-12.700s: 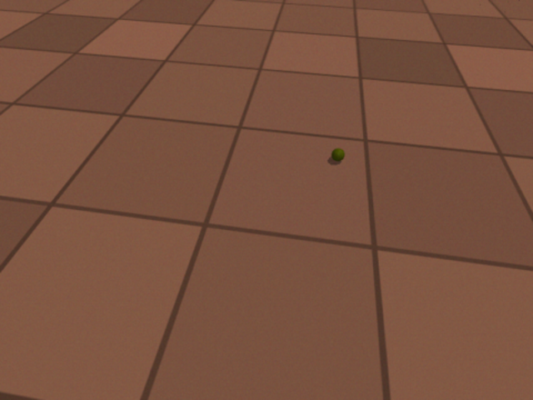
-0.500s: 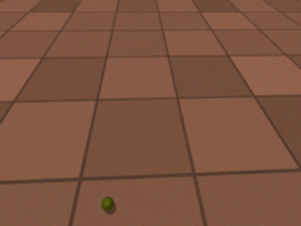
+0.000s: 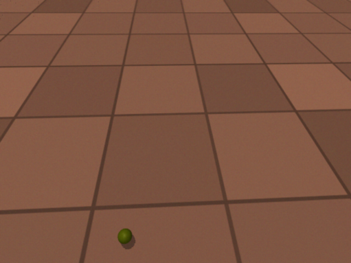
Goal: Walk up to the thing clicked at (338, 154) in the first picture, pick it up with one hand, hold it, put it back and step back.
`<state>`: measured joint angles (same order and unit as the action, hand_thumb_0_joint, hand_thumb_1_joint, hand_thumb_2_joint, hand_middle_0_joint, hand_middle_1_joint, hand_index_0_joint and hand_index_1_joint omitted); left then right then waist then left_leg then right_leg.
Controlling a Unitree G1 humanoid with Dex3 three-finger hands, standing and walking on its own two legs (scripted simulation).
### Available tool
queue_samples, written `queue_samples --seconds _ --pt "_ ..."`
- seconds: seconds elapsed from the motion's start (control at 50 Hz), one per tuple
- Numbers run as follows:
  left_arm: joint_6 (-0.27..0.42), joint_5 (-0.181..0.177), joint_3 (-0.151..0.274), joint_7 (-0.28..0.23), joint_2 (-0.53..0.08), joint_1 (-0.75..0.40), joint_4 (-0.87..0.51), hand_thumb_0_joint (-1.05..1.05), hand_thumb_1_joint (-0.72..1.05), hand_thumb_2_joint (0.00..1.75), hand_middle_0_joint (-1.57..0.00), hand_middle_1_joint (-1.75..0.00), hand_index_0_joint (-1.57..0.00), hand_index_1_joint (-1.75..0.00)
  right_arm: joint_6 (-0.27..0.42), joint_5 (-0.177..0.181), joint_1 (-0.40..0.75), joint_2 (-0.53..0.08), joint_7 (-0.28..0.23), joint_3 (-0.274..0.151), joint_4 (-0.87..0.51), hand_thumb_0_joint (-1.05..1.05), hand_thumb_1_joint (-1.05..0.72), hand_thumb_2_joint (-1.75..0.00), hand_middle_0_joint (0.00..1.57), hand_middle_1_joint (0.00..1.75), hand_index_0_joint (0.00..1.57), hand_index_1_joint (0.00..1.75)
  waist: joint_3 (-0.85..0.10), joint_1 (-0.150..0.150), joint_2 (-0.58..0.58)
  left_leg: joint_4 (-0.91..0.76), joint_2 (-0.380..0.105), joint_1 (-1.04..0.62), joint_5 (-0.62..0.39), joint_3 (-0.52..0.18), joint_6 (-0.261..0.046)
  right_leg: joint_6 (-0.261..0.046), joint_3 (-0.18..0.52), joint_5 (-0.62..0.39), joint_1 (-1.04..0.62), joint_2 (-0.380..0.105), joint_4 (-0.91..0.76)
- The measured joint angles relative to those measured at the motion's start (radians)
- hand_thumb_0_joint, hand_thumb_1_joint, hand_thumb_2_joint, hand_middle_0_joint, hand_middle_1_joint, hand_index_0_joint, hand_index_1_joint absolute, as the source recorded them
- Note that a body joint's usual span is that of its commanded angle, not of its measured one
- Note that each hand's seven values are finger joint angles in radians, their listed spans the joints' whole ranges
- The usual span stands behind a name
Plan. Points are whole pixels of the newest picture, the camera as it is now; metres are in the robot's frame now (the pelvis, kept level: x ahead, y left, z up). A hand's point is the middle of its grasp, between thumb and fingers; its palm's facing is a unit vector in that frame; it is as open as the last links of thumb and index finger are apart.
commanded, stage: rise first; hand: left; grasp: from above
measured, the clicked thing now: (124, 236) +0.39 +0.27 -0.75
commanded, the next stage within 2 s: none
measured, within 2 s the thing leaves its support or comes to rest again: neither
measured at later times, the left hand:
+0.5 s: hand out of the picture +0.15 +0.26 -0.20, palm faces -0.07 -0.91 -0.40, open 12.7 cm
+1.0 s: hand out of the picture +0.12 +0.28 -0.26, palm faces -0.20 -0.85 -0.49, open 14.0 cm
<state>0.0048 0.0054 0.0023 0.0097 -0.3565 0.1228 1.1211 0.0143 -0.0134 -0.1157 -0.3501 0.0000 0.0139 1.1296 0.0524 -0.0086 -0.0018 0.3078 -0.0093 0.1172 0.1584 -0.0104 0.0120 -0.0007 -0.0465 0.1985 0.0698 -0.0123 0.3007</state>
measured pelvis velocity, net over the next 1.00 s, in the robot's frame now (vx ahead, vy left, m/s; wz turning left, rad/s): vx -0.03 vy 0.02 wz -0.04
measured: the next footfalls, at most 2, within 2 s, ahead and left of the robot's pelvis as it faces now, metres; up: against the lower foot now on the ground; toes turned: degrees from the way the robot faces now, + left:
none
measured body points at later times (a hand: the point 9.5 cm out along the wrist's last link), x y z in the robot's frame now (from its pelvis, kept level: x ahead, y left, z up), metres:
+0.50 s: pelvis -0.01 +0.01 -0.05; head +0.06 +0.02 +0.40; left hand +0.15 +0.31 -0.17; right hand +0.10 -0.25 -0.16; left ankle +0.01 +0.13 -0.75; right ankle -0.02 -0.12 -0.75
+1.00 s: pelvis -0.03 +0.02 -0.12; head +0.09 +0.03 +0.31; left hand +0.13 +0.32 -0.22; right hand +0.15 -0.23 -0.21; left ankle +0.01 +0.13 -0.75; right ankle -0.02 -0.12 -0.75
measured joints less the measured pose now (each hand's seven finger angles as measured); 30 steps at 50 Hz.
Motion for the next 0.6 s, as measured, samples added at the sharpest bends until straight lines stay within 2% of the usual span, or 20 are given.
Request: queue_samples --seconds 0.06,0.1,0.14,0.18,0.22,0.28,0.36,0.44,0.52,0.6 --pt "0.000 0.001 -0.001 0.000 0.001 0.001 -0.001 0.01 0.90 0.90 -0.20 -0.30 -0.20 -0.30 0.000 0.000 0.000 0.000 0.000 0.000 0.001 0.01 -0.90 -0.90 0.21 0.30 0.21 0.30 0.001 0.000 0.000 -0.001 0.001 0.000 0.000 0.001 0.000 0.001 0.001 0.001 0.001 -0.001 0.002" --pt "0.005 -0.022 0.013 -0.013 0.011 0.006 -0.056 0.01 0.88 0.91 -0.20 -0.32 -0.20 -0.32 0.006 0.033 -0.029 0.002 -0.018 0.002 -0.082 0.01 -0.91 -0.90 0.21 0.30 0.20 0.30 -0.007 0.004 0.003 0.040 0.002 0.052 0.014 -0.001 -0.003 0.001 0.000 0.017 0.054 -0.003 0.045" --pt "0.022 -0.023 0.041 -0.017 0.026 -0.041 -0.066 0.01 0.84 0.92 -0.20 -0.36 -0.20 -0.36 0.025 0.053 -0.049 0.014 -0.035 -0.002 -0.162 0.01 -0.92 -0.90 0.20 0.30 0.20 0.30 0.002 0.005 0.005 0.089 0.003 0.108 0.029 -0.003 -0.005 0.000 -0.002 0.034 0.110 -0.005 0.097" --pt "0.019 -0.004 0.070 -0.010 0.026 -0.108 -0.043 0.01 0.77 0.91 -0.20 -0.43 -0.19 -0.43 0.030 0.057 -0.056 0.036 -0.042 -0.007 -0.219 0.01 -0.91 -0.90 0.20 0.30 0.20 0.30 0.000 0.009 0.000 0.144 0.001 0.176 0.046 -0.001 -0.005 -0.002 0.000 0.052 0.179 -0.004 0.154" --pt "0.016 0.032 0.105 0.001 0.017 -0.160 -0.031 0.01 0.67 0.91 -0.18 -0.52 -0.19 -0.52 0.034 0.048 -0.064 0.063 -0.040 -0.016 -0.265 0.01 -0.91 -0.90 0.20 0.30 0.20 0.30 -0.016 0.014 -0.009 0.203 -0.002 0.247 0.067 0.003 -0.003 -0.003 0.006 0.074 0.255 -0.002 0.217" --pt "-0.002 0.074 0.143 0.005 0.009 -0.180 -0.069 0.01 0.50 0.91 -0.15 -0.68 -0.16 -0.67 0.035 0.038 -0.086 0.094 -0.031 -0.028 -0.326 0.01 -0.91 -0.90 0.20 0.30 0.20 0.30 -0.038 0.023 -0.018 0.281 -0.007 0.323 0.103 0.014 -0.003 -0.004 0.018 0.104 0.335 0.002 0.294" --pt "-0.066 0.110 0.151 -0.005 0.020 -0.152 -0.148 0.01 0.23 0.93 -0.10 -0.86 -0.12 -0.84 0.029 0.040 -0.123 0.111 -0.023 -0.032 -0.389 0.01 -0.90 -0.89 0.21 0.30 0.20 0.30 -0.065 0.036 -0.010 0.343 -0.011 0.375 0.137 0.021 -0.007 0.000 0.026 0.130 0.384 0.004 0.345" --pt "-0.122 0.135 0.153 -0.015 0.031 -0.117 -0.204 0.00 -0.05 0.95 -0.08 -0.97 -0.10 -0.95 0.040 0.037 -0.140 0.109 -0.017 -0.034 -0.440 0.01 -0.89 -0.89 0.21 0.30 0.20 0.30 -0.092 0.042 -0.002 0.432 -0.013 0.453 0.182 0.024 -0.012 0.005 0.031 0.168 0.460 0.005 0.425" --pt "-0.140 0.157 0.163 -0.019 0.039 -0.064 -0.290 0.00 -0.27 0.96 -0.07 -1.03 -0.09 -1.01 0.063 0.031 -0.143 0.105 -0.015 -0.044 -0.478 0.01 -0.89 -0.89 0.21 0.30 0.20 0.30 -0.113 0.037 -0.001 0.547 -0.016 0.553 0.235 0.026 -0.015 0.009 0.034 0.217 0.557 0.006 0.534" --pt "-0.146 0.177 0.163 -0.019 0.039 -0.008 -0.395 0.00 -0.41 0.98 -0.07 -1.06 -0.08 -1.05 0.083 0.025 -0.130 0.102 -0.020 -0.052 -0.504 0.01 -0.88 -0.89 0.21 0.30 0.20 0.30 -0.127 0.033 -0.002 0.652 -0.018 0.645 0.281 0.021 -0.018 0.011 0.032 0.262 0.646 0.006 0.634"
